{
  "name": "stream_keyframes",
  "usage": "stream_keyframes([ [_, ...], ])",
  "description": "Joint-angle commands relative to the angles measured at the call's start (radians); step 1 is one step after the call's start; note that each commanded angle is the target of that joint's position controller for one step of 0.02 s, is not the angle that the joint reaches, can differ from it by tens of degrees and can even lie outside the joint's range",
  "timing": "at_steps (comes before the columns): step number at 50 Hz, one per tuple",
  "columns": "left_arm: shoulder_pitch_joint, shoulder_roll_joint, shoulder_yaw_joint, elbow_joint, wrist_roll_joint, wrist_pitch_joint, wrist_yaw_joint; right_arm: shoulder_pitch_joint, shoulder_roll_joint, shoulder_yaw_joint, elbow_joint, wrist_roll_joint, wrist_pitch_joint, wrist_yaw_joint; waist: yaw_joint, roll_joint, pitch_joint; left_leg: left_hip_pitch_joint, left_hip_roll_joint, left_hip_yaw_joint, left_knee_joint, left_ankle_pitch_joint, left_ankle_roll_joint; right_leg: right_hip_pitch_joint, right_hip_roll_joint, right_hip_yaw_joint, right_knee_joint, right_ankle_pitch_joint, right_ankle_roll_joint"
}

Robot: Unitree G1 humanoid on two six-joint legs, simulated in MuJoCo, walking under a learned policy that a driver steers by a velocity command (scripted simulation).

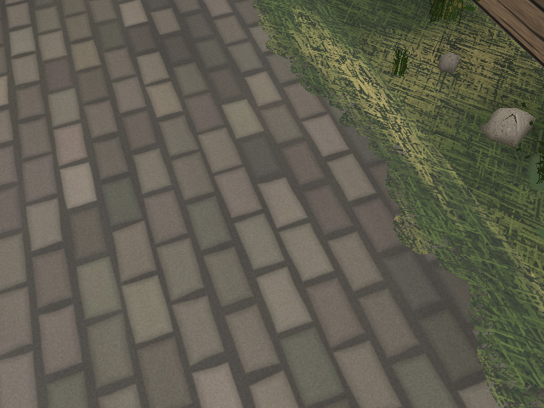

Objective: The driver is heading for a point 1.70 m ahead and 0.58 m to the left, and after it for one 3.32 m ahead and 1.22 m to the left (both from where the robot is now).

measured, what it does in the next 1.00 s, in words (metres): steps on the spot, turning left: left foot, then right foot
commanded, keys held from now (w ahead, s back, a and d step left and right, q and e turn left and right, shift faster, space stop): e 0.02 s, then q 0.98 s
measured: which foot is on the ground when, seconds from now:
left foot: up 0.00-0.22, down 0.24-0.64, up 0.66-1.00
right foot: down 0.00-0.26, up 0.28-0.62, down 0.64-1.00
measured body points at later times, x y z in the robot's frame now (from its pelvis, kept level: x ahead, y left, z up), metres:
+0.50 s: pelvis +0.05 +0.04 +0.00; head +0.08 +0.06 +0.45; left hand +0.15 +0.32 -0.12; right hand +0.16 -0.23 -0.11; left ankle +0.08 +0.15 -0.74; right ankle +0.02 -0.08 -0.70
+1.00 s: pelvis +0.03 +0.02 +0.00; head +0.06 +0.02 +0.45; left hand +0.02 +0.31 -0.11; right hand +0.25 -0.18 -0.12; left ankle -0.04 +0.12 -0.70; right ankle +0.06 -0.08 -0.74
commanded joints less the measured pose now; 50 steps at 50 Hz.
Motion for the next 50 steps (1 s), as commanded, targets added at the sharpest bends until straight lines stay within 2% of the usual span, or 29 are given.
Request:
stream_keyframes([
  [1,0.032,0.158,0.04,-0.068,0.001,0.003,0.009,0.069,-0.086,-0.023,-0.042,0.003,0.014,-0.005,-0.016,-0.101,-0.173,0.062,-0.023,0.024,-0.047,0.045,-0.01,0.092,-0.257,0.226,-0.061,0.468,-0.108],
  [3,0.036,0.142,0.034,-0.071,0.008,0.007,0.011,0.065,-0.082,-0.02,-0.037,0.007,0.016,-0.006,-0.006,-0.113,-0.169,0.064,-0.019,0.025,-0.109,0.053,-0.003,0.126,-0.273,0.231,-0.069,0.409,-0.104],
  [5,0.045,0.117,0.023,-0.065,0.018,0.006,0.012,0.054,-0.077,-0.016,-0.034,0.011,0.015,-0.008,0.007,-0.122,-0.158,0.11,-0.021,0.033,-0.175,0.042,0.013,0.137,-0.288,0.224,-0.066,0.426,-0.104],
  [8,0.027,0.072,-0.005,-0.053,0.029,0.002,0.015,0.071,-0.059,-0.006,-0.014,0.02,0.013,-0.007,0.007,-0.124,-0.156,0.265,-0.039,0.049,-0.322,-0.003,0.044,0.115,-0.298,0.195,-0.043,0.465,-0.09],
  [10,0.004,0.08,-0.014,-0.043,0.026,0.003,0.022,0.093,-0.051,-0.002,0.002,0.026,0.011,-0.01,-0.01,-0.12,-0.134,0.376,-0.064,0.063,-0.483,0.015,0.067,0.094,-0.302,0.191,-0.009,0.421,-0.068],
  [11,-0.01,0.098,-0.013,-0.041,0.015,0.006,0.029,0.114,-0.052,-0.001,0.007,0.024,0.004,-0.01,-0.034,-0.102,-0.114,0.448,-0.069,0.058,-0.633,0.116,0.081,0.068,-0.289,0.184,0.023,0.356,-0.038],
  [12,0.011,0.102,-0.014,-0.041,0.014,0.005,0.035,0.113,-0.092,-0.008,0.005,0.015,-0.008,-0.013,-0.021,-0.053,-0.111,0.5,-0.011,-0.035,-0.704,0.24,0.096,0.044,-0.26,0.181,0.055,0.24,0.006],
  [13,0.063,0.085,-0.016,-0.058,0.019,0.003,0.04,0.123,-0.178,-0.02,-0.008,0.001,-0.019,-0.014,0.026,0.095,-0.14,0.546,0.155,-0.233,-0.705,0.529,0.137,0.011,-0.176,0.111,0.177,0.031,0.043],
  [14,0.079,0.066,-0.019,-0.042,0.005,0.018,0.044,0.074,-0.19,-0.024,-0.009,0.025,-0.013,-0.003,0.042,0.179,-0.132,0.487,0.241,-0.322,-0.686,0.724,0.273,-0.001,-0.072,0.01,0.181,-0.238,0.075],
  [15,0.038,0.092,-0.018,-0.04,0.01,0.027,0.051,0.098,-0.158,-0.021,-0.009,0.026,-0.013,0.009,0.002,0.168,-0.124,0.467,0.248,-0.374,-0.713,0.709,0.312,-0.012,-0.07,-0.01,0.236,-0.324,0.087],
  [16,-0.018,0.106,-0.01,-0.053,0.005,0.031,0.049,0.126,-0.162,-0.024,0.002,0.022,-0.014,0.016,-0.026,0.164,-0.114,0.48,0.223,-0.374,-0.727,0.649,0.313,-0.055,-0.054,-0.009,0.314,-0.379,0.092],
  [17,-0.051,0.105,-0.007,-0.06,0.0,0.034,0.043,0.138,-0.169,-0.03,0.01,0.015,-0.01,0.014,-0.034,0.138,-0.112,0.492,0.194,-0.356,-0.732,0.591,0.309,-0.096,-0.053,-0.003,0.4,-0.407,0.103],
  [19,-0.056,0.092,-0.006,-0.067,0.004,0.043,0.034,0.134,-0.19,-0.048,0.015,0.025,0.002,0.004,-0.019,0.114,-0.107,0.497,0.139,-0.307,-0.728,0.544,0.292,-0.149,-0.072,0.006,0.504,-0.378,0.129],
  [21,-0.06,0.073,-0.01,-0.068,0.006,0.043,0.036,0.118,-0.177,-0.056,0.007,0.027,0.013,0.005,-0.018,0.095,-0.126,0.514,0.095,-0.279,-0.718,0.515,0.277,-0.173,-0.075,-0.004,0.508,-0.355,0.153],
  [23,-0.079,0.063,-0.014,-0.078,0.003,0.042,0.04,0.126,-0.17,-0.064,0.006,0.024,0.019,0.008,-0.033,0.105,-0.146,0.527,0.081,-0.289,-0.71,0.482,0.28,-0.18,-0.077,-0.014,0.469,-0.349,0.165],
  [27,-0.087,0.064,-0.02,-0.098,-0.005,0.035,0.044,0.115,-0.188,-0.083,0.0,0.016,0.033,0.017,-0.048,0.135,-0.172,0.49,0.07,-0.353,-0.707,0.383,0.269,-0.104,-0.072,-0.014,0.334,-0.32,0.152],
  [29,-0.044,0.072,-0.019,-0.093,-0.007,0.028,0.046,0.076,-0.195,-0.089,-0.01,0.015,0.04,0.025,-0.029,0.143,-0.175,0.437,0.054,-0.382,-0.7,0.349,0.243,-0.014,-0.058,-0.018,0.221,-0.289,0.134],
  [31,0.043,0.076,-0.017,-0.07,0.0,0.017,0.055,0.021,-0.19,-0.09,-0.026,0.027,0.048,0.028,0.025,0.116,-0.163,0.323,-0.001,-0.372,-0.663,0.211,0.172,0.151,-0.06,-0.026,-0.026,-0.149,0.11],
  [32,0.051,0.151,-0.001,-0.073,0.015,0.012,0.064,0.034,-0.146,-0.078,-0.039,0.033,0.045,0.026,0.012,-0.013,-0.144,0.21,-0.078,-0.307,-0.562,0.019,0.11,0.216,-0.213,0.129,-0.158,-0.225,0.074],
  [33,-0.017,0.262,0.021,-0.11,0.023,0.017,0.063,0.067,-0.08,-0.064,-0.061,0.037,0.038,0.022,-0.018,-0.266,-0.122,0.055,-0.257,-0.087,-0.343,-0.197,0.062,0.215,-0.487,0.437,-0.252,-0.272,-0.02],
  [34,-0.045,0.248,0.021,-0.113,0.036,0.022,0.056,0.059,-0.168,-0.082,-0.046,-0.001,0.039,0.016,-0.016,-0.196,-0.087,0.09,-0.186,-0.052,-0.128,-0.256,0.055,0.054,-0.548,0.432,-0.222,-0.168,-0.102],
  [35,-0.083,0.171,-0.001,-0.126,0.032,0.018,0.052,0.074,-0.185,-0.092,-0.029,0.003,0.042,0.02,-0.051,-0.13,-0.063,0.134,-0.167,-0.066,-0.031,-0.212,0.063,0.003,-0.495,0.359,-0.201,-0.077,-0.108],
  [36,-0.131,0.125,-0.013,-0.133,0.025,0.015,0.049,0.106,-0.175,-0.093,-0.006,0.003,0.048,0.027,-0.079,-0.106,-0.036,0.141,-0.157,-0.053,0.038,-0.154,0.061,-0.011,-0.425,0.247,-0.18,-0.008,-0.079],
  [37,-0.155,0.114,-0.017,-0.143,0.022,0.011,0.051,0.13,-0.169,-0.093,0.006,0.004,0.055,0.036,-0.092,-0.138,-0.047,0.127,-0.155,-0.037,0.083,-0.108,0.055,0.029,-0.373,0.167,-0.161,0.05,-0.052],
  [38,-0.147,0.114,-0.017,-0.147,0.021,0.008,0.055,0.143,-0.162,-0.09,0.013,0.006,0.06,0.045,-0.082,-0.168,-0.057,0.105,-0.153,-0.017,0.109,-0.098,0.042,0.074,-0.353,0.116,-0.138,0.157,-0.05],
  [39,-0.115,0.115,-0.016,-0.141,0.02,0.007,0.054,0.129,-0.157,-0.085,0.009,0.009,0.062,0.051,-0.063,-0.162,-0.066,0.09,-0.148,-0.002,0.099,-0.095,0.03,0.119,-0.346,0.083,-0.118,0.235,-0.054],
  [43,0.01,0.143,0.0,-0.106,0.017,0.007,0.053,0.031,-0.133,-0.068,-0.034,0.016,0.068,0.064,0.011,-0.168,-0.092,0.048,-0.122,0.026,-0.026,-0.119,0.0,0.289,-0.397,0.063,-0.072,0.362,-0.089],
  [47,0.006,0.164,0.011,-0.102,0.022,0.008,0.039,-0.006,-0.114,-0.054,-0.063,0.025,0.074,0.073,0.022,-0.191,-0.099,0.161,-0.1,0.075,-0.19,-0.151,0.016,0.26,-0.42,0.011,-0.046,0.375,-0.087],
  [50,-0.011,0.184,0.021,-0.098,0.024,0.011,0.026,-0.004,-0.113,-0.049,-0.08,0.034,0.071,0.072,0.017,-0.213,-0.113,0.27,-0.107,0.123,-0.301,-0.158,0.043,0.212,-0.428,-0.027,-0.008,0.415,-0.074],
])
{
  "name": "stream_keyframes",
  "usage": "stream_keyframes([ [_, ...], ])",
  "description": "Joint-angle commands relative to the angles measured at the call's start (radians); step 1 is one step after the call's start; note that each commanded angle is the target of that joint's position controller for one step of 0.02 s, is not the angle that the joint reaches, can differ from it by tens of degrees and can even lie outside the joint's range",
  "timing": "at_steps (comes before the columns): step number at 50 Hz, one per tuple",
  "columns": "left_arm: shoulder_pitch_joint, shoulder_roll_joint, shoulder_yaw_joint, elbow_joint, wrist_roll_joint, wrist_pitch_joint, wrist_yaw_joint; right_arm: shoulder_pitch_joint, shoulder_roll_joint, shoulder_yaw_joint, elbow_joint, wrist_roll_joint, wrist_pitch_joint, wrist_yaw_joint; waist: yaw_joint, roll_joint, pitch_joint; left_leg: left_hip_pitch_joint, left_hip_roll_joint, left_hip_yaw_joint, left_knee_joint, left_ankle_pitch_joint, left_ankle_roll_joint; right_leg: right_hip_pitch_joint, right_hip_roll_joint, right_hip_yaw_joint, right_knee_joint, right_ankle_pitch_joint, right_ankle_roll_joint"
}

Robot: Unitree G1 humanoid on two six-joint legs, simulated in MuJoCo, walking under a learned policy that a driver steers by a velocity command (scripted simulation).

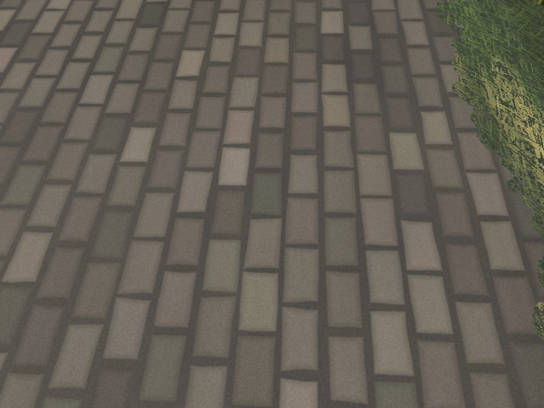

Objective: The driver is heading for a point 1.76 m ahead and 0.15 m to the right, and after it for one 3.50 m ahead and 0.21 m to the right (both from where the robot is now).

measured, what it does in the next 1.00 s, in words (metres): steps on the spot: left foot, then right foot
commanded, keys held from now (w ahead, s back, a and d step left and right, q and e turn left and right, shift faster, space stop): q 0.14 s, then no key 0.84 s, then w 0.02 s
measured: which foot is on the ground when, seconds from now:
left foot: up 0.00-0.08, down 0.10-1.00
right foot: down 0.00-0.10, up 0.12-0.54, down 0.56-1.00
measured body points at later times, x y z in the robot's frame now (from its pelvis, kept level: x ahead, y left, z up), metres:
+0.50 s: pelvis -0.01 +0.03 +0.00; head +0.01 +0.04 +0.45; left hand +0.03 +0.32 -0.13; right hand +0.15 -0.20 -0.12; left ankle -0.02 +0.11 -0.74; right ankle +0.01 -0.10 -0.72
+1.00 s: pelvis +0.00 +0.00 +0.00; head +0.01 +0.00 +0.45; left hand +0.01 +0.26 -0.14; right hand +0.08 -0.25 -0.15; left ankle -0.02 +0.11 -0.74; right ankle +0.01 -0.09 -0.74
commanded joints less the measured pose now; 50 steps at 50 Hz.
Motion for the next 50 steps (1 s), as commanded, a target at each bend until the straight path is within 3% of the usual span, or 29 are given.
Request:
stream_keyframes([
  [1,0.025,0.197,0.058,-0.037,0.0,-0.005,-0.008,-0.032,-0.073,-0.011,-0.092,0.008,-0.017,0.0,0.021,-0.203,-0.1,0.008,-0.016,0.063,-0.118,-0.007,0.026,0.118,-0.251,0.15,-0.043,0.541,-0.158],
  [3,0.003,0.205,0.062,-0.035,-0.012,0.001,-0.01,0.004,-0.066,-0.009,-0.09,0.002,-0.027,-0.005,-0.014,-0.18,-0.111,0.107,-0.028,0.081,-0.289,0.099,0.052,0.074,-0.244,0.113,0.031,0.479,-0.116],
  [4,0.01,0.2,0.062,-0.028,-0.017,0.004,-0.011,0.033,-0.076,-0.011,-0.082,-0.01,-0.037,-0.014,-0.039,-0.127,-0.118,0.201,-0.029,0.052,-0.427,0.228,0.067,0.006,-0.226,0.075,0.108,0.374,-0.063],
  [5,0.041,0.162,0.054,-0.034,-0.011,0.009,-0.015,0.069,-0.156,-0.028,-0.079,-0.027,-0.053,-0.027,-0.047,0.068,-0.13,0.332,0.121,-0.187,-0.548,0.295,0.103,-0.163,-0.154,-0.002,0.321,0.124,0.007],
  [6,-0.006,0.081,0.029,-0.114,-0.004,0.018,-0.01,0.093,-0.309,-0.062,-0.096,-0.012,-0.061,-0.029,-0.043,0.288,-0.095,0.356,0.397,-0.556,-0.529,0.737,0.258,-0.425,0.039,-0.01,0.485,-0.381,0.07],
  [7,-0.054,0.125,0.034,-0.107,0.003,0.033,0.004,0.171,-0.273,-0.066,-0.074,0.0,-0.061,-0.031,-0.107,0.146,-0.132,0.344,0.4,-0.501,-0.494,0.778,0.349,-0.414,0.017,0.134,0.632,-0.394,0.07],
  [8,-0.039,0.128,0.037,-0.09,-0.012,0.039,0.001,0.115,-0.208,-0.044,-0.075,0.002,-0.059,-0.037,-0.062,0.109,-0.091,0.299,0.339,-0.401,-0.495,0.736,0.34,-0.412,0.0,0.158,0.668,-0.315,0.065],
  [9,-0.022,0.134,0.04,-0.069,-0.022,0.035,-0.005,0.028,-0.154,-0.025,-0.087,-0.001,-0.054,-0.043,-0.023,0.091,-0.053,0.248,0.264,-0.319,-0.512,0.665,0.292,-0.387,-0.014,0.17,0.635,-0.223,0.061],
  [11,0.019,0.155,0.048,-0.039,-0.002,0.033,-0.014,-0.032,-0.113,-0.008,-0.097,0.002,-0.057,-0.055,0.001,0.125,-0.077,0.25,0.184,-0.239,-0.507,0.725,0.248,-0.337,-0.001,0.147,0.623,-0.13,0.068],
  [13,0.038,0.14,0.045,-0.025,-0.006,0.039,-0.022,-0.004,-0.112,-0.003,-0.085,0.001,-0.064,-0.054,-0.002,0.092,-0.115,0.263,0.182,-0.221,-0.503,0.764,0.248,-0.301,0.012,0.141,0.618,-0.109,0.074],
  [21,-0.02,0.093,0.026,-0.013,-0.015,0.05,-0.013,0.045,-0.118,0.012,-0.026,-0.019,-0.074,-0.058,-0.043,0.105,-0.062,0.223,0.195,-0.275,-0.518,0.539,0.255,-0.193,0.029,0.142,0.311,-0.14,0.052],
  [24,-0.003,0.085,0.021,0.006,-0.023,0.042,-0.001,0.028,-0.113,0.019,-0.007,-0.022,-0.075,-0.06,-0.034,0.1,-0.069,0.184,0.195,-0.299,-0.491,0.56,0.247,-0.091,0.047,0.137,0.185,-0.139,0.034],
  [26,0.047,0.061,0.012,0.035,-0.022,0.03,0.006,-0.004,-0.099,0.029,0.005,-0.01,-0.075,-0.065,0.011,0.069,-0.076,0.144,0.171,-0.295,-0.451,0.552,0.207,0.038,0.051,0.129,-0.041,0.008,0.019],
  [27,0.06,0.068,0.008,0.044,-0.011,0.016,0.012,0.005,-0.076,0.039,0.012,-0.006,-0.08,-0.068,0.017,0.031,-0.091,0.09,0.155,-0.294,-0.442,0.495,0.161,0.144,0.0,0.189,-0.147,0.143,0.012],
  [28,0.069,0.113,0.009,0.045,0.005,0.0,0.017,0.037,-0.034,0.053,0.015,-0.005,-0.088,-0.066,-0.008,-0.063,-0.122,0.048,0.102,-0.245,-0.39,0.397,0.117,0.219,-0.138,0.333,-0.189,0.235,-0.01],
  [29,-0.015,0.165,0.015,0.04,-0.012,-0.005,0.008,0.087,-0.035,0.048,0.038,0.003,-0.08,-0.065,-0.073,-0.148,-0.081,0.116,-0.005,-0.158,-0.431,0.222,0.097,0.068,-0.199,0.382,-0.155,0.33,-0.078],
  [30,-0.051,0.12,0.005,0.04,-0.015,-0.01,-0.004,0.077,-0.057,0.048,0.066,-0.012,-0.074,-0.068,-0.061,-0.133,-0.079,0.206,0.011,-0.155,-0.461,0.234,0.09,0.01,-0.178,0.356,-0.15,0.271,-0.081],
  [31,-0.058,0.096,-0.003,0.044,-0.014,-0.014,-0.009,0.065,-0.066,0.045,0.084,-0.013,-0.073,-0.068,-0.049,-0.128,-0.059,0.22,0.017,-0.172,-0.481,0.286,0.09,0.001,-0.127,0.315,-0.15,0.209,-0.049],
  [33,-0.022,0.1,-0.005,0.072,-0.019,-0.017,-0.003,0.05,-0.087,0.037,0.109,-0.009,-0.078,-0.065,-0.025,-0.117,-0.049,0.22,0.038,-0.182,-0.481,0.372,0.091,0.024,-0.073,0.271,-0.148,0.184,-0.017],
  [38,0.0,0.087,-0.009,0.127,-0.02,-0.017,0.001,0.063,-0.051,0.048,0.185,-0.005,-0.084,-0.074,-0.016,-0.038,-0.044,0.183,0.046,-0.185,-0.511,0.366,0.076,0.069,-0.069,0.263,-0.139,0.177,-0.027],
  [49,0.007,0.07,-0.024,0.231,-0.019,-0.021,0.003,0.083,-0.04,0.059,0.303,-0.003,-0.083,-0.084,-0.019,-0.017,-0.035,0.197,0.061,-0.18,-0.519,0.371,0.072,0.052,-0.056,0.262,-0.154,0.155,-0.031],
  [50,0.019,0.069,-0.024,0.242,-0.017,-0.021,0.003,0.093,-0.034,0.062,0.313,-0.004,-0.082,-0.085,-0.017,-0.023,-0.056,0.2,0.051,-0.171,-0.515,0.298,0.076,0.058,-0.048,0.264,-0.168,0.045,-0.033],
])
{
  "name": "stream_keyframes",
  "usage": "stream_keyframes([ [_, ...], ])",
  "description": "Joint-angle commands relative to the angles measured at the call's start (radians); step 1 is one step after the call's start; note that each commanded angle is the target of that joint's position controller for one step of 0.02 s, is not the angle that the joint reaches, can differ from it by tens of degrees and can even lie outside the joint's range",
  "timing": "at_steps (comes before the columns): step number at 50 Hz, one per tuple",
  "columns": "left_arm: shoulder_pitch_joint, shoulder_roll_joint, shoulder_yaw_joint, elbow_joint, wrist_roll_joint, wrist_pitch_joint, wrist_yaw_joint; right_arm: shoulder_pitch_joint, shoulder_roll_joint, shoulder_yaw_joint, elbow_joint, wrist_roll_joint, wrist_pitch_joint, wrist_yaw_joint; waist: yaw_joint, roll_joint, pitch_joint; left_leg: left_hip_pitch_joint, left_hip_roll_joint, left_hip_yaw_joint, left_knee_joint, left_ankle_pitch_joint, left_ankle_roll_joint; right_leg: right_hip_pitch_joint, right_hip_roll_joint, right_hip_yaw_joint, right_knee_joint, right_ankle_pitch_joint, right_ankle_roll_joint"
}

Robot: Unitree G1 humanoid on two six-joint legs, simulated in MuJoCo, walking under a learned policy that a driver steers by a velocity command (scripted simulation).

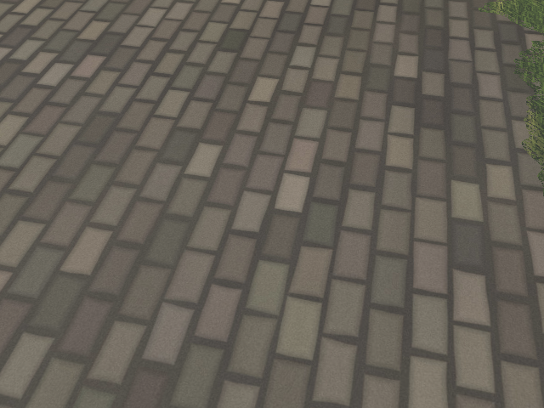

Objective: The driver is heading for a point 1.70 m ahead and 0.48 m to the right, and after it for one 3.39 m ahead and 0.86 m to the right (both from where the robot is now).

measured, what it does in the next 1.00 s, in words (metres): walks ahead: left foot, then right foot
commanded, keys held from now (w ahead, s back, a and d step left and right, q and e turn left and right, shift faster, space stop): w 0.50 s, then w+e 0.50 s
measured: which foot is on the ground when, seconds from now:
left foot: down 0.00-0.04, up 0.06-0.28, down 0.30-0.80, up 0.82-1.00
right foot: down 0.00-0.30, up 0.32-0.76, down 0.78-1.00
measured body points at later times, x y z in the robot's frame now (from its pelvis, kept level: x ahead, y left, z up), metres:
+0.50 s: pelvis +0.13 +0.06 +0.00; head +0.14 +0.08 +0.45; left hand +0.20 +0.31 -0.15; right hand +0.08 -0.19 -0.14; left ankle +0.07 +0.13 -0.75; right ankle +0.14 -0.08 -0.67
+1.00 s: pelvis +0.40 +0.01 -0.01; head +0.43 +0.00 +0.44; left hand +0.47 +0.27 -0.15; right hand +0.47 -0.25 -0.14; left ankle +0.47 +0.17 -0.67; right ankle +0.40 -0.01 -0.75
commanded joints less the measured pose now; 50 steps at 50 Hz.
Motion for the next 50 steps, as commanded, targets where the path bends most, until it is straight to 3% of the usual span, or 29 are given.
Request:
stream_keyframes([
  [1,0.035,0.13,0.027,-0.006,0.002,-0.004,0.002,0.028,-0.091,-0.012,-0.006,-0.003,-0.005,-0.004,0.01,-0.031,-0.005,-0.057,0.067,-0.054,-0.001,-0.066,0.034,-0.008,-0.119,0.142,-0.094,-0.159,-0.036],
  [2,0.051,0.155,0.038,0.0,0.003,0.003,0.0,0.026,-0.097,-0.016,-0.01,-0.008,-0.003,-0.002,0.018,-0.064,0.011,-0.112,0.031,-0.022,0.063,-0.206,0.046,-0.018,-0.127,0.179,-0.11,-0.342,-0.063],
  [4,0.124,0.18,0.053,0.023,0.004,0.013,-0.002,-0.018,-0.082,-0.016,-0.038,-0.025,-0.005,0.01,0.047,-0.137,0.085,-0.273,-0.007,0.052,0.227,-0.303,0.054,-0.031,-0.237,0.349,-0.216,-0.616,-0.147],
  [5,0.147,0.179,0.059,0.035,0.005,0.012,-0.002,-0.037,-0.062,-0.01,-0.054,-0.035,-0.013,0.017,0.052,-0.154,0.124,-0.309,0.02,0.089,0.313,-0.261,0.051,-0.054,-0.31,0.431,-0.259,-0.642,-0.19],
  [7,0.153,0.163,0.062,0.039,0.015,-0.004,-0.006,-0.058,-0.071,-0.015,-0.075,-0.032,-0.032,0.028,0.044,-0.113,0.134,-0.388,0.071,0.077,0.44,-0.266,0.049,-0.039,-0.356,0.47,-0.294,-0.542,-0.223],
  [11,0.117,0.16,0.071,0.034,0.006,-0.035,-0.013,-0.051,-0.062,-0.021,-0.093,-0.017,-0.066,0.047,0.009,-0.106,0.091,-0.285,0.071,0.123,0.32,-0.217,0.047,-0.05,-0.263,0.288,-0.245,-0.325,-0.173],
  [14,0.08,0.155,0.075,0.024,0.0,-0.035,-0.018,0.104,-0.04,-0.028,-0.041,-0.01,-0.07,0.04,-0.059,-0.077,0.069,0.06,0.007,0.196,0.099,-0.069,0.051,-0.262,-0.188,0.177,-0.11,-0.328,-0.137],
  [15,0.075,0.128,0.068,0.015,0.006,-0.04,-0.02,0.188,-0.065,-0.038,-0.016,-0.014,-0.075,0.032,-0.089,-0.016,0.047,0.202,0.038,0.13,0.053,-0.124,0.057,-0.367,-0.148,0.136,0.006,-0.339,-0.115],
  [16,0.044,0.055,0.047,-0.015,0.012,-0.049,-0.028,0.307,-0.134,-0.054,0.001,-0.03,-0.085,0.021,-0.135,0.191,0.008,0.291,0.272,-0.201,-0.123,-0.375,0.087,-0.468,-0.045,0.005,0.33,-0.301,-0.072],
  [17,0.029,0.046,0.046,-0.052,0.012,-0.052,-0.034,0.395,-0.224,-0.075,0.027,-0.018,-0.08,0.023,-0.134,0.306,0.015,0.279,0.446,-0.571,-0.272,-0.648,0.188,-0.634,0.04,-0.046,0.561,-0.374,-0.065],
  [18,0.003,0.114,0.06,-0.057,0.031,-0.052,-0.04,0.305,-0.177,-0.066,0.011,-0.018,-0.075,0.022,-0.077,0.146,0.103,0.177,0.446,-0.541,-0.258,-0.659,0.21,-0.658,-0.044,0.03,0.695,-0.295,-0.079],
  [19,0.0,0.1,0.059,-0.048,0.026,-0.057,-0.053,0.207,-0.135,-0.056,-0.028,-0.014,-0.084,0.03,-0.034,0.075,0.132,0.112,0.393,-0.441,-0.249,-0.547,0.191,-0.647,-0.081,0.051,0.715,-0.182,-0.078],
  [20,0.023,0.077,0.054,-0.031,0.019,-0.063,-0.061,0.16,-0.111,-0.05,-0.045,-0.011,-0.094,0.033,-0.006,0.057,0.123,0.092,0.34,-0.334,-0.258,-0.388,0.169,-0.607,-0.105,0.046,0.7,-0.103,-0.063],
  [21,0.025,0.079,0.056,-0.026,0.024,-0.064,-0.066,0.15,-0.094,-0.043,-0.052,-0.008,-0.104,0.029,0.007,0.049,0.102,0.097,0.308,-0.257,-0.261,-0.248,0.156,-0.579,-0.119,0.031,0.684,-0.05,-0.047],
  [25,-0.038,0.065,0.056,-0.045,0.027,-0.044,-0.069,0.257,-0.06,-0.03,-0.006,-0.004,-0.121,0.023,0.001,0.064,0.065,0.158,0.249,-0.073,-0.216,0.226,0.152,-0.604,-0.113,-0.036,0.674,0.03,-0.001],
  [29,-0.194,0.033,0.041,-0.11,0.014,-0.037,-0.068,0.288,-0.048,-0.022,0.004,-0.013,-0.12,0.015,-0.024,0.069,0.102,0.138,0.228,0.051,-0.222,0.405,0.138,-0.617,-0.077,-0.063,0.526,0.095,0.006],
  [33,-0.286,0.016,0.026,-0.155,0.01,-0.038,-0.068,0.295,-0.048,-0.018,0.011,-0.015,-0.124,0.004,-0.033,0.082,0.121,0.138,0.243,0.139,-0.223,0.547,0.117,-0.493,-0.04,-0.124,0.304,0.157,-0.037],
  [35,-0.248,0.036,0.033,-0.155,0.01,-0.043,-0.062,0.278,-0.066,-0.02,0.011,-0.014,-0.128,-0.002,-0.002,0.087,0.086,0.188,0.261,0.178,-0.137,0.818,0.1,-0.397,-0.002,-0.152,0.254,0.138,-0.08],
  [37,-0.092,0.073,0.052,-0.112,0.013,-0.051,-0.053,0.249,-0.098,-0.031,-0.001,-0.017,-0.122,-0.012,0.07,0.103,-0.011,0.233,0.273,0.21,0.098,1.066,0.085,-0.248,0.055,-0.169,0.244,0.069,-0.123],
  [38,0.044,0.094,0.066,-0.068,0.013,-0.057,-0.049,0.231,-0.116,-0.037,-0.011,-0.019,-0.114,-0.013,0.121,0.111,-0.085,0.219,0.276,0.215,0.278,1.052,0.084,-0.117,0.073,-0.158,0.204,0.061,-0.148],
  [39,0.17,0.128,0.086,-0.033,0.025,-0.06,-0.043,0.21,-0.127,-0.041,-0.025,-0.015,-0.11,-0.008,0.183,0.091,-0.141,0.096,0.255,0.235,0.507,0.867,0.075,0.068,0.038,-0.093,0.137,0.053,-0.183],
  [40,0.261,0.217,0.113,-0.024,0.033,-0.055,-0.033,0.223,-0.077,-0.034,-0.061,-0.021,-0.114,0.001,0.182,-0.054,-0.226,-0.118,0.168,0.251,0.858,0.288,0.062,0.256,-0.206,0.238,0.131,-0.009,-0.255],
  [41,0.203,0.261,0.124,-0.044,0.02,-0.04,-0.039,0.257,-0.035,-0.035,-0.108,0.001,-0.119,0.022,0.103,-0.224,-0.289,-0.506,-0.037,0.12,1.163,-0.337,0.026,0.447,-0.397,0.809,-0.051,-0.038,-0.436],
  [42,0.128,0.232,0.123,-0.047,-0.006,-0.037,-0.042,0.154,-0.09,-0.044,-0.136,-0.016,-0.128,0.026,0.092,-0.074,-0.174,-0.618,0.051,0.012,1.155,-0.231,0.049,0.364,-0.36,0.719,-0.11,-0.131,-0.399],
  [43,0.073,0.175,0.111,-0.061,-0.008,-0.039,-0.04,0.08,-0.104,-0.047,-0.164,-0.011,-0.141,0.031,0.074,-0.015,-0.069,-0.613,0.093,0.02,1.081,-0.133,0.05,0.22,-0.335,0.589,-0.136,-0.079,-0.358],
  [44,0.043,0.129,0.1,-0.06,0.0,-0.044,-0.04,0.065,-0.094,-0.049,-0.168,-0.012,-0.144,0.028,0.028,0.066,-0.002,-0.554,0.127,0.026,0.997,-0.094,0.042,0.088,-0.293,0.495,-0.156,0.056,-0.316],
  [46,0.026,0.099,0.087,-0.063,-0.002,-0.06,-0.029,0.077,-0.064,-0.045,-0.18,-0.036,-0.109,0.03,-0.028,0.061,0.005,-0.435,0.155,0.025,0.887,-0.099,0.005,-0.056,-0.211,0.358,-0.163,0.234,-0.271],
  [48,0.067,0.124,0.09,-0.056,-0.008,-0.077,-0.027,0.063,-0.045,-0.043,-0.202,-0.042,-0.077,0.033,-0.036,0.03,-0.001,-0.421,0.158,0.05,0.807,-0.098,-0.024,-0.095,-0.174,0.298,-0.164,0.331,-0.265],
  [50,0.105,0.15,0.097,-0.056,-0.012,-0.078,-0.025,-0.017,-0.049,-0.044,-0.242,-0.044,-0.063,0.037,-0.02,0.002,0.017,-0.464,0.16,0.075,0.712,-0.025,-0.05,-0.106,-0.143,0.274,-0.18,0.329,-0.245],
])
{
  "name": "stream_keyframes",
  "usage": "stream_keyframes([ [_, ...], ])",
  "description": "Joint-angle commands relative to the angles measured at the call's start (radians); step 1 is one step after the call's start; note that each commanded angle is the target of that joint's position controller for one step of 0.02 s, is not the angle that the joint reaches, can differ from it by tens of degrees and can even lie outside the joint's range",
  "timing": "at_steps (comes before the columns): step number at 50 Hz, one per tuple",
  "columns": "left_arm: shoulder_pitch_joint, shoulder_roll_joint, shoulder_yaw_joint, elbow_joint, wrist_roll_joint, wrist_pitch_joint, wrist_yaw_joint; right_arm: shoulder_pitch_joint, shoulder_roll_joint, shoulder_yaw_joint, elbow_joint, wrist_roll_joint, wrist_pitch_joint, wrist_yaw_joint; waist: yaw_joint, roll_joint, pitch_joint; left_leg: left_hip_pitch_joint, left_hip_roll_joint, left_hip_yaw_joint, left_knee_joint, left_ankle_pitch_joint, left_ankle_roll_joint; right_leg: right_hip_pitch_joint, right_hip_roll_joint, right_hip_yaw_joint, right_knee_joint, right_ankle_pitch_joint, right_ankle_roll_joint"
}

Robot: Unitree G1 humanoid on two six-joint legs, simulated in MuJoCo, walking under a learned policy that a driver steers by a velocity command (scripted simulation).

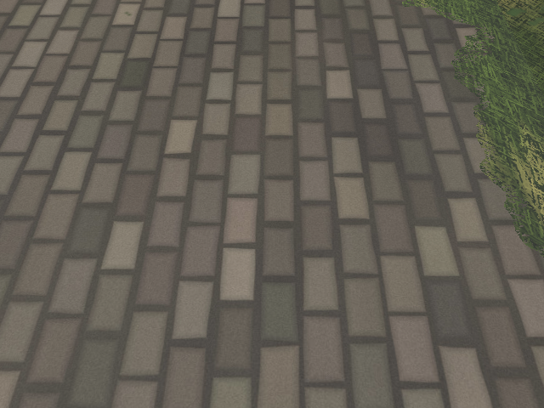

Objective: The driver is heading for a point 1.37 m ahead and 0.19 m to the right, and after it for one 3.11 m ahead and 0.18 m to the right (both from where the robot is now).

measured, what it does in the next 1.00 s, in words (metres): walks ahead, turning right: left foot, then right foot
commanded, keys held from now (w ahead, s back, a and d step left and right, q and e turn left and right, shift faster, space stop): w+e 0.56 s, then w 0.38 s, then w+q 0.04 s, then q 0.02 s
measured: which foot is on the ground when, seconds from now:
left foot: up 0.00-0.32, down 0.34-0.86, up 0.88-1.00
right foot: down 0.00-0.34, up 0.36-0.82, down 0.84-1.00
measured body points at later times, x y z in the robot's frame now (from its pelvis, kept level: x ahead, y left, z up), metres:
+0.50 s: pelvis +0.29 +0.04 +0.00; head +0.32 +0.05 +0.45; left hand +0.42 +0.30 -0.13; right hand +0.34 -0.25 -0.11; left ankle +0.35 +0.12 -0.74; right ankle +0.19 -0.05 -0.65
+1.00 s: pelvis +0.51 -0.09 +0.00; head +0.53 -0.12 +0.45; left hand +0.73 +0.08 -0.12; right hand +0.42 -0.33 -0.14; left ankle +0.50 +0.07 -0.65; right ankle +0.51 -0.16 -0.74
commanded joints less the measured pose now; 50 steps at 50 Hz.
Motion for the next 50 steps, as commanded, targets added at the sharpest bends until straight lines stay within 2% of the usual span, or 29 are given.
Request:
stream_keyframes([
  [1,0.033,0.133,0.025,-0.058,-0.007,-0.021,0.007,0.015,-0.076,-0.016,-0.061,-0.006,0.026,0.005,-0.024,-0.021,-0.005,-0.04,0.007,0.041,-0.115,0.106,-0.042,-0.038,-0.268,0.282,-0.187,0.294,-0.104],
  [5,0.135,0.128,0.025,-0.058,-0.005,-0.008,0.008,-0.143,-0.083,-0.014,-0.129,0.003,0.029,0.014,0.046,-0.058,-0.017,-0.115,-0.019,0.048,-0.283,0.25,-0.053,0.08,-0.25,0.298,-0.149,0.383,-0.036],
  [11,0.214,0.141,0.028,-0.071,0.014,0.002,0.025,-0.308,-0.092,0.003,-0.218,0.016,0.016,0.021,0.098,-0.088,-0.013,-0.138,-0.078,0.046,-0.469,0.231,-0.031,0.251,-0.277,0.368,-0.066,0.507,-0.046],
  [13,0.181,0.158,0.033,-0.088,0.016,0.0,0.033,-0.273,-0.111,0.001,-0.226,0.021,0.005,0.019,0.063,-0.101,-0.02,-0.027,-0.094,0.03,-0.555,0.203,-0.008,0.243,-0.288,0.388,-0.024,0.554,-0.027],
  [14,0.133,0.172,0.036,-0.103,0.016,-0.002,0.033,-0.196,-0.129,-0.006,-0.208,0.023,0.0,0.013,0.018,-0.106,-0.043,0.112,-0.118,0.033,-0.603,0.165,0.011,0.195,-0.275,0.376,0.027,0.64,-0.002],
  [15,0.11,0.183,0.039,-0.113,0.015,-0.009,0.026,-0.081,-0.16,-0.019,-0.174,0.025,-0.007,0.003,-0.028,-0.097,-0.104,0.279,-0.145,0.042,-0.627,0.144,0.03,0.163,-0.25,0.37,0.134,0.728,0.021],
  [16,0.083,0.185,0.039,-0.121,0.005,-0.019,0.013,0.068,-0.191,-0.032,-0.142,0.021,-0.021,-0.01,-0.107,-0.059,-0.185,0.5,-0.101,0.012,-0.683,0.191,0.061,0.082,-0.199,0.334,0.317,0.675,0.043],
  [17,0.09,0.118,0.021,-0.159,-0.009,-0.031,0.005,0.229,-0.266,-0.05,-0.135,-0.004,-0.026,-0.031,-0.153,0.039,-0.337,0.744,0.133,-0.208,-0.685,0.009,0.105,-0.057,-0.146,0.272,0.576,0.345,0.057],
  [18,0.238,0.034,0.007,-0.177,-0.041,-0.021,0.009,0.206,-0.335,-0.067,-0.144,-0.019,-0.011,-0.03,-0.059,0.275,-0.439,0.937,0.392,-0.664,-0.771,0.02,0.239,-0.351,0.003,0.155,0.841,-0.413,0.086],
  [19,0.212,0.137,0.018,-0.153,0.002,-0.003,0.02,0.151,-0.248,-0.063,-0.151,0.001,0.003,-0.023,-0.043,0.129,-0.344,0.817,0.353,-0.712,-0.801,-0.141,0.243,-0.444,-0.103,0.138,0.927,-0.334,0.075],
  [20,0.123,0.143,0.023,-0.157,0.015,0.003,0.012,0.082,-0.153,-0.04,-0.163,0.011,0.004,-0.02,-0.039,0.027,-0.186,0.655,0.292,-0.526,-0.833,-0.135,0.212,-0.442,-0.141,0.124,0.905,-0.224,0.082],
  [21,0.078,0.123,0.021,-0.168,0.017,0.006,0.002,0.051,-0.115,-0.029,-0.157,0.008,0.0,-0.015,-0.027,-0.002,-0.109,0.551,0.238,-0.385,-0.864,-0.025,0.185,-0.424,-0.17,0.112,0.864,-0.17,0.089],
  [23,0.061,0.103,0.021,-0.177,0.032,0.028,-0.019,0.08,-0.107,-0.025,-0.129,0.012,-0.012,-0.017,-0.006,0.073,-0.062,0.451,0.17,-0.207,-0.903,0.133,0.148,-0.383,-0.205,0.095,0.821,-0.145,0.102],
  [26,0.014,0.076,0.015,-0.211,0.031,0.051,-0.038,0.129,-0.115,-0.031,-0.101,0.029,-0.04,-0.006,0.005,0.087,-0.061,0.445,0.169,-0.094,-0.935,0.291,0.155,-0.421,-0.219,0.078,0.804,-0.103,0.109],
  [28,-0.057,0.071,0.011,-0.243,0.035,0.056,-0.049,0.148,-0.121,-0.036,-0.092,0.03,-0.045,-0.004,0.0,0.081,-0.046,0.458,0.171,-0.031,-0.959,0.32,0.161,-0.487,-0.235,0.069,0.778,-0.042,0.117],
  [31,-0.16,0.053,-0.002,-0.283,0.033,0.048,-0.057,0.197,-0.116,-0.035,-0.064,0.023,-0.045,0.002,-0.018,0.071,-0.02,0.459,0.138,0.051,-0.974,0.374,0.161,-0.511,-0.224,0.061,0.627,0.057,0.127],
  [33,-0.22,0.034,-0.017,-0.299,0.032,0.04,-0.061,0.208,-0.122,-0.035,-0.052,0.024,-0.044,0.006,-0.029,0.074,-0.01,0.448,0.113,0.109,-0.978,0.395,0.148,-0.453,-0.212,0.027,0.467,0.129,0.126],
  [37,-0.339,0.037,-0.031,-0.337,0.037,0.032,-0.063,0.289,-0.155,-0.04,-0.008,0.028,-0.033,0.002,-0.062,0.076,0.012,0.524,0.15,0.131,-0.968,0.458,0.146,-0.375,-0.198,-0.051,0.274,0.099,0.099],
  [39,-0.348,0.05,-0.029,-0.342,0.043,0.026,-0.056,0.318,-0.171,-0.042,0.017,0.028,-0.019,-0.003,-0.057,0.08,0.008,0.6,0.173,0.134,-0.908,0.594,0.144,-0.344,-0.179,-0.071,0.218,0.017,0.07],
  [40,-0.319,0.057,-0.026,-0.333,0.046,0.021,-0.05,0.322,-0.181,-0.043,0.027,0.028,-0.012,-0.005,-0.039,0.089,-0.015,0.627,0.174,0.145,-0.839,0.74,0.139,-0.287,-0.154,-0.086,0.191,-0.029,0.051],
  [41,-0.234,0.067,-0.02,-0.304,0.05,0.013,-0.043,0.325,-0.187,-0.043,0.035,0.03,-0.004,-0.007,0.001,0.09,-0.065,0.638,0.165,0.161,-0.721,0.858,0.13,-0.177,-0.124,-0.096,0.145,-0.038,0.031],
  [42,-0.081,0.087,-0.008,-0.248,0.059,0.0,-0.034,0.323,-0.177,-0.037,0.037,0.037,0.003,-0.008,0.067,0.06,-0.154,0.576,0.132,0.198,-0.54,0.84,0.109,0.033,-0.107,-0.097,0.082,0.012,0.006],
  [43,0.089,0.155,0.013,-0.207,0.077,-0.007,-0.019,0.307,-0.143,-0.024,0.002,0.042,0.001,-0.007,0.134,-0.014,-0.275,0.375,0.097,0.21,-0.28,0.526,0.088,0.302,-0.287,0.1,0.077,-0.061,-0.04],
  [44,0.133,0.26,0.038,-0.199,0.069,-0.003,-0.006,0.379,-0.036,-0.002,-0.047,0.058,-0.001,0.011,0.088,-0.264,-0.383,-0.015,-0.087,0.21,0.072,-0.242,0.042,0.572,-0.595,0.6,-0.004,-0.04,-0.173],
  [45,0.128,0.245,0.041,-0.202,0.026,0.006,0.002,0.29,-0.157,-0.037,-0.04,0.036,0.006,0.0,0.112,-0.111,-0.343,-0.1,-0.076,0.049,0.166,-0.245,0.051,0.509,-0.571,0.621,-0.042,0.046,-0.162],
  [46,0.052,0.199,0.028,-0.194,0.017,0.003,0.005,0.227,-0.144,-0.038,-0.061,0.042,0.0,0.003,0.071,-0.09,-0.208,-0.132,-0.035,0.024,0.152,-0.155,0.062,0.393,-0.521,0.45,-0.051,0.14,-0.135],
  [47,0.001,0.14,0.013,-0.193,0.018,-0.004,0.0,0.216,-0.121,-0.032,-0.057,0.044,-0.006,0.006,0.034,-0.06,-0.133,-0.094,-0.008,0.025,0.086,-0.095,0.062,0.266,-0.471,0.35,-0.086,0.22,-0.099],
  [49,-0.064,0.077,-0.004,-0.19,0.015,-0.019,0.002,0.269,-0.094,-0.03,-0.02,0.025,0.021,0.012,-0.03,-0.075,-0.082,0.016,0.011,0.018,0.008,-0.053,0.047,0.111,-0.404,0.206,-0.154,0.233,-0.038],
  [50,-0.064,0.063,-0.01,-0.185,0.016,-0.029,0.003,0.285,-0.08,-0.03,-0.008,0.021,0.035,0.016,-0.041,-0.077,-0.07,0.054,-0.002,0.02,0.001,-0.043,0.038,0.068,-0.401,0.166,-0.17,0.333,-0.033],
])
